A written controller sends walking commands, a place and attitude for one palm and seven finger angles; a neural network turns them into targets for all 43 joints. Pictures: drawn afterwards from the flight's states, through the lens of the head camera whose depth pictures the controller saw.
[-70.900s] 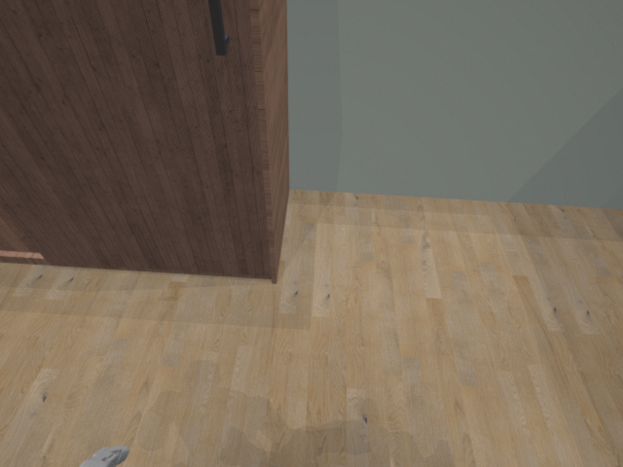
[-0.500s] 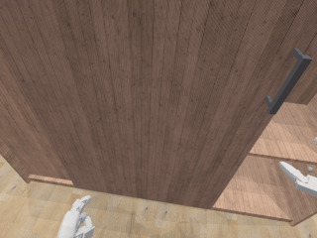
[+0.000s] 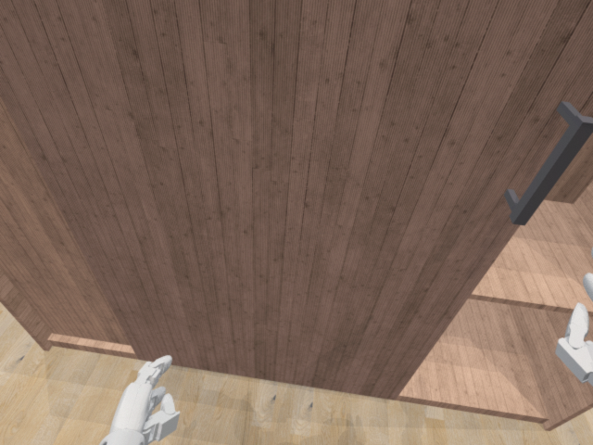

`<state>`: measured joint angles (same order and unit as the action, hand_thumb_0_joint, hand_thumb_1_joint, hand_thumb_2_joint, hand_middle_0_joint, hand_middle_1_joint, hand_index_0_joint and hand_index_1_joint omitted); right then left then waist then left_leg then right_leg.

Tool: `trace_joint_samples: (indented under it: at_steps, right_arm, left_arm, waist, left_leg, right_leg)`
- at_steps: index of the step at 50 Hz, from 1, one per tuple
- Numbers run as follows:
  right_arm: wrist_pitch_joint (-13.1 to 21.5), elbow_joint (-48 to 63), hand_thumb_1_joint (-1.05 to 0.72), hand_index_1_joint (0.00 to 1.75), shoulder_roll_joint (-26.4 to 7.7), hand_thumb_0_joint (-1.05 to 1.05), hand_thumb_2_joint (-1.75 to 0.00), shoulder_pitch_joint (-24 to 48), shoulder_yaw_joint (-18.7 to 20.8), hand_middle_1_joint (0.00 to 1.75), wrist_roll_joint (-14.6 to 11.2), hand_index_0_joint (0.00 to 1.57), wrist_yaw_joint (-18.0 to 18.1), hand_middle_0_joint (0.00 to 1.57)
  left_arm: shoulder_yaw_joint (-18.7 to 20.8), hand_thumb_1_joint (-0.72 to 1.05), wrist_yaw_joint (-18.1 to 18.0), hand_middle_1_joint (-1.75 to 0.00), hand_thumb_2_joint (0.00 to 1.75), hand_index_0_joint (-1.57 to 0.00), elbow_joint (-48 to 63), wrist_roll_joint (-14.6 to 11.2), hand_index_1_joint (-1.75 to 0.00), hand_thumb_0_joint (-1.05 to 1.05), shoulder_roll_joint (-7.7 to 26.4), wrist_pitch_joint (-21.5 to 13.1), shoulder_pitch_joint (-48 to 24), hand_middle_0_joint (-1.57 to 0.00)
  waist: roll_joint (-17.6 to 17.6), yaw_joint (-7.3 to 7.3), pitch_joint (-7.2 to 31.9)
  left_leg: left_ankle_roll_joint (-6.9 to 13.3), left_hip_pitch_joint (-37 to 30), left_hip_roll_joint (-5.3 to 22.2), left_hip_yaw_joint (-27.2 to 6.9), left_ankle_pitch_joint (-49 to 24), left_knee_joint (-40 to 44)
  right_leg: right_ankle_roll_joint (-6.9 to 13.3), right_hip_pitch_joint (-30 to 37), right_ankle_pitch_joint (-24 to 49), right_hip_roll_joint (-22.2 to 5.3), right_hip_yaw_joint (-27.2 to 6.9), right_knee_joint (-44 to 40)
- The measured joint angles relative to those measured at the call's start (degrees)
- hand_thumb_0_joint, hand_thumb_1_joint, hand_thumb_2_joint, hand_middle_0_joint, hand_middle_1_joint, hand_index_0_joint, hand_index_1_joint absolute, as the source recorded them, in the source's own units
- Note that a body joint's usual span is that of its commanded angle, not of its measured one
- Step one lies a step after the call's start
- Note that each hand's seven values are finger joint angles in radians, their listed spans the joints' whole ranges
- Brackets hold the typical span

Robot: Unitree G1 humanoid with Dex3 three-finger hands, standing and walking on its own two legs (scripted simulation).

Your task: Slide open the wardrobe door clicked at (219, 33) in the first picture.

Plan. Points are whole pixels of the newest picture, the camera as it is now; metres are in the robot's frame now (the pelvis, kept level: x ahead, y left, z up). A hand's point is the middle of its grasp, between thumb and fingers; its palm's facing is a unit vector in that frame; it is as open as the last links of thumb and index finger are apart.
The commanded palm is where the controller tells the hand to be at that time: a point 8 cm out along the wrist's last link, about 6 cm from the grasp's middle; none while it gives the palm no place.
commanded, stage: draw the hand back to the body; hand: right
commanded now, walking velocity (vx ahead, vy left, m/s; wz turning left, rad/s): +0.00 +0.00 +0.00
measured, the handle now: (541, 166) +0.41 -0.33 +0.22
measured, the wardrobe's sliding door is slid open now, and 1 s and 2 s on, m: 0.50 0.50 0.50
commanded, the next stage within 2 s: step back with the hand held close in 0.14 s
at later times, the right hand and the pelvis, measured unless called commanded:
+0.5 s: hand (568, 350) +0.18 -0.27 +0.15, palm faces +0.38 +0.80 -0.46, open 7.4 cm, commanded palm +0.12 -0.31 +0.17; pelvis -0.02 -0.01 +0.00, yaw +0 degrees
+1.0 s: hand out of the picture +0.07 -0.33 +0.15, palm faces +0.47 +0.76 -0.44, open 7.4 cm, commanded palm +0.03 -0.36 +0.17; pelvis -0.10 -0.05 -0.01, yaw -3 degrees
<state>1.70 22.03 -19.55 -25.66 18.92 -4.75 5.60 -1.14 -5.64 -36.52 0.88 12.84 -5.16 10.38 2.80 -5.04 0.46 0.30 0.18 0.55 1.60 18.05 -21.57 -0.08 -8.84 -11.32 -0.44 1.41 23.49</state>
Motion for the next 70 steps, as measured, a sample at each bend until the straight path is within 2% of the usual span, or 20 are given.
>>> trace_joint_samples:
  at_steps: [14, 20, 24, 28, 36, 41, 43, 46, 49, 51, 54, 58, 61, 63, 64, 66, 67, 68, 70]
  right_arm:
    - [0.24, -0.55, -0.89, 0.31, -0.14, 0.01, -0.9, -0.09, -0.19, 0.3, -0.24, 0.21, -0.48, 0.21]
    - [3.78, -0.18, -0.89, 0.31, -2.37, 0.01, -0.9, 0.7, 3.07, 0.3, 0.96, 0.21, -0.21, 0.21]
    - [4.11, 2.04, -0.89, 0.3, -2.59, 0.01, -0.9, -2.52, 2.66, 0.3, 1.01, 0.21, -0.18, 0.21]
    - [4.39, 3.7, -0.89, 0.3, -3.73, 0.01, -0.9, -5.45, 1.91, 0.3, 0.7, 0.21, -0.26, 0.21]
    - [6.62, 3.98, -0.89, 0.31, -5.5, 0.01, -0.9, -4.9, 3.91, 0.3, 0.95, 0.21, 0.99, 0.21]
    - [8.7, 3.94, -0.89, 0.31, -5.43, 0.01, -0.9, -2.96, 5.31, 0.3, 2.44, 0.21, 1.07, 0.21]
    - [9.39, 4.24, -0.89, 0.3, -5.08, 0.01, -0.9, -3.27, 5.95, 0.3, 2.6, 0.21, 0.91, 0.21]
    - [9.86, 5.6, -0.89, 0.3, -4.25, 0.01, -0.9, -4.96, 5.92, 0.3, 1.95, 0.21, 0.96, 0.21]
    - [10.3, 6.89, -0.89, 0.3, -3.57, 0.01, -0.9, -6.08, 4.57, 0.3, 1.86, 0.21, 1.55, 0.21]
    - [10.43, 6.84, -0.89, 0.31, -3.12, 0.01, -0.9, -4.97, 3.48, 0.3, 2.15, 0.21, 1.93, 0.21]
    - [10.84, 4.98, -0.89, 0.31, -3.01, 0.01, -0.9, -1.36, 3.19, 0.3, 2.73, 0.21, 2.03, 0.21]
    - [11.13, 2.66, -0.89, 0.31, -3.88, 0.01, -0.9, 2.1, 4.78, 0.3, 3.38, 0.21, 1.29, 0.21]
    - [11.53, 5.78, -0.89, 0.3, -5.42, 0.01, -0.9, -1.27, 6.39, 0.3, 1.81, 0.21, 1.21, 0.21]
    - [12.49, 8.8, -0.89, 0.3, -6.85, 0.01, -0.9, -4.47, 7.71, 0.3, 1.01, 0.21, 1.49, 0.21]
    - [13.11, 9.16, -0.89, 0.3, -6.34, 0.01, -0.9, -4.75, 7.04, 0.3, 1.07, 0.21, 1.49, 0.21]
    - [13.26, 8.6, -0.89, 0.3, -5.63, 0.01, -0.9, -4.18, 4.38, 0.3, 1.5, 0.21, 1.45, 0.21]
    - [13.05, 8.02, -0.89, 0.3, -5.53, 0.01, -0.9, -3.77, 3.35, 0.3, 1.78, 0.21, 1.37, 0.21]
    - [12.58, 7.49, -0.89, 0.31, -5.42, 0.01, -0.9, -3.35, 2.65, 0.3, 2.02, 0.21, 1.36, 0.21]
    - [11.55, 5.77, -0.89, 0.31, -5.33, 0.01, -0.9, -0.95, 2.18, 0.3, 2.22, 0.21, 1.07, 0.21]
  left_arm:
    - [0.19, 0.9, -0.22, -0.3, 0.9, -0.2, -0.35, 0.05, -0.3, 0.02, 0.06, 0.38, 0.36, -0.21]
    - [0.37, 0.9, 0.51, -0.3, 0.9, -0.2, 1.52, -0.37, -0.3, 0.02, 0.75, 4.14, -0.79, -0.21]
    - [1.0, 0.9, 0.63, -0.3, 0.9, -0.2, 3.79, -0.85, -0.3, 0.02, 1.22, 6.27, -1.14, -0.21]
    - [1.37, 0.9, 0.18, -0.3, 0.9, -0.2, 5.16, -1.18, -0.3, 0.01, 1.2, 7.34, -0.83, -0.2]
    - [0.62, 0.9, -0.19, -0.3, 0.9, -0.2, 5.76, -1.35, -0.3, 0.01, 0.38, 5.67, 0.73, -0.2]
    - [0.22, 0.9, -0.02, -0.3, 0.9, -0.2, 6.14, -1.44, -0.3, 0.01, -0.26, 3.11, 1.91, -0.21]
    - [0.27, 0.9, 0.34, -0.3, 0.9, -0.2, 5.87, -1.37, -0.3, 0.01, -0.29, 2.28, 1.81, -0.21]
    - [0.49, 0.9, 0.96, -0.3, 0.9, -0.2, 4.53, -1.21, -0.3, 0.01, -0.39, 1.35, 1.14, -0.21]
    - [0.44, 0.9, 1.04, -0.3, 0.9, -0.2, 2.69, -0.96, -0.3, 0.01, -0.52, 0.77, 1.23, -0.21]
    - [0.42, 0.9, 0.66, -0.3, 0.9, -0.2, 1.69, -0.75, -0.3, 0.01, -0.33, 0.43, 1.31, -0.21]
    - [0.42, 0.9, -0.07, -0.3, 0.9, -0.2, 1.17, -0.81, -0.3, 0.02, -0.48, -0.17, 0.87, -0.21]
    - [0.95, 0.9, 0.31, -0.3, 0.9, -0.2, 2.64, -0.34, -0.3, 0.02, -1.39, -1.22, 0.62, -0.21]
    - [0.9, 0.9, 1.81, -0.3, 0.9, -0.2, 3.92, -0.16, -0.3, 0.02, -1.97, -1.76, 0.52, -0.21]
    - [0.62, 0.9, 2.49, -0.3, 0.9, -0.2, 4.74, -0.05, -0.3, 0.01, -2.11, -1.65, -0.44, -0.21]
    - [0.73, 0.9, 2.54, -0.3, 0.9, -0.2, 4.03, 0.1, -0.3, 0.01, -1.66, -1.4, -1.31, -0.21]
    - [0.94, 0.9, 2.35, -0.3, 0.9, -0.2, 1.92, -0.08, -0.3, 0.01, -1.25, -0.87, -1.33, -0.21]
    - [0.87, 0.9, 2.21, -0.3, 0.9, -0.2, 1.03, -0.24, -0.3, 0.01, -1.29, -0.62, -0.76, -0.21]
    - [0.66, 0.9, 1.96, -0.3, 0.9, -0.2, 0.67, -0.4, -0.3, 0.01, -1.23, -0.24, -0.05, -0.21]
    - [0.48, 0.9, 1.2, -0.3, 0.9, -0.2, 0.56, -0.77, -0.3, 0.01, -1.23, 0.44, 0.3, -0.21]
  waist:
    - [0.08, 0.3, -0.45]
    - [0.26, 2.25, -0.06]
    - [0.08, 3.41, 0.03]
    - [-0.44, 3.98, -0.03]
    - [-1.68, 3.87, -0.94]
    - [-2.08, 4.71, -1.33]
    - [-1.67, 4.35, -1.26]
    - [-0.72, 3.22, -1.75]
    - [-0.81, 2.0, -1.4]
    - [-0.74, 1.67, -1.33]
    - [-1.02, 2.14, -1.72]
    - [-0.53, 4.15, -1.26]
    - [-1.37, 3.98, 0.48]
    - [-3.44, 2.33, 0.83]
    - [-2.57, 1.65, 0.24]
    - [-1.75, 1.18, 0.35]
    - [-2.11, 1.18, 0.98]
    - [-2.39, 1.28, 1.69]
    - [-3.3, 2.18, 1.47]
  left_leg:
    - [0.56, -0.63, -0.65, 0.14, -0.47, 0.72]
    - [0.14, 2.91, -1.51, 1.1, -1.65, 0.81]
    - [-0.53, 5.72, -1.07, 0.42, -2.2, -0.18]
    - [-1.22, 7.55, -0.5, -0.13, -3.08, -0.62]
    - [-2.35, 10.14, 0.31, -0.11, -5.08, -1.35]
    - [-1.79, 12.22, -1.1, -1.94, -2.53, -5.99]
    - [-1.49, 12.82, -1.58, -2.14, -1.0, -6.37]
    - [-1.56, 13.57, -2.21, -1.97, -3.02, -5.74]
    - [-1.73, 13.25, -2.65, -2.24, -3.75, -5.19]
    - [-2.1, 12.8, -2.92, -2.2, -3.75, -5.48]
    - [-2.24, 13.11, -3.44, -2.73, -1.46, -8.0]
    - [-0.56, 14.44, -6.45, -2.45, 3.18, -17.49]
    - [0.88, 11.14, -6.53, -0.56, 5.83, -10.29]
    - [2.01, 8.99, -4.69, -2.3, 0.93, -2.11]
    - [1.64, 9.33, -5.21, -2.84, -1.33, -2.18]
    - [0.29, 9.08, -5.52, -3.37, -1.53, -2.96]
    - [-0.27, 8.95, -5.2, -3.63, -1.09, -3.24]
    - [-0.72, 9.05, -5.01, -3.87, -0.62, -3.73]
    - [-1.45, 10.12, -4.18, -3.97, 0.0, -5.72]
  right_leg:
    - [-0.55, 0.66, 0.52, -0.6, -0.23, -0.76]
    - [0.12, -4.71, 0.47, -1.34, -1.23, 2.42]
    - [0.28, -6.64, 1.23, -1.08, -0.46, 2.07]
    - [1.09, -8.04, 2.29, -0.62, 0.19, 1.87]
    - [2.66, -10.49, 4.6, 0.23, 0.28, 1.97]
    - [3.78, -13.74, 5.36, 1.97, -1.38, 3.34]
    - [3.84, -15.6, 5.11, 2.15, -1.74, 4.38]
    - [3.12, -16.97, 4.35, 1.48, -1.98, 5.4]
    - [2.21, -17.57, 1.83, 0.95, -1.83, 7.32]
    - [2.46, -17.23, 3.67, 0.67, -1.84, 7.54]
    - [4.22, -16.35, 7.72, 0.71, -1.74, 6.36]
    - [5.03, -16.82, 7.81, 0.65, -2.85, 2.44]
    - [3.62, -18.16, 9.74, 0.29, -1.38, -1.41]
    - [2.22, -20.43, 9.95, 0.7, 1.49, 0.05]
    - [1.4, -21.36, 7.92, 0.02, 1.55, 2.55]
    - [-0.04, -21.19, 1.8, 0.1, 0.76, 7.72]
    - [-0.28, -20.1, 1.01, 0.44, 0.75, 9.35]
    - [-0.29, -18.16, 3.35, 0.51, 0.7, 9.02]
    - [3.6, -16.25, 6.93, 1.53, 0.94, 6.25]
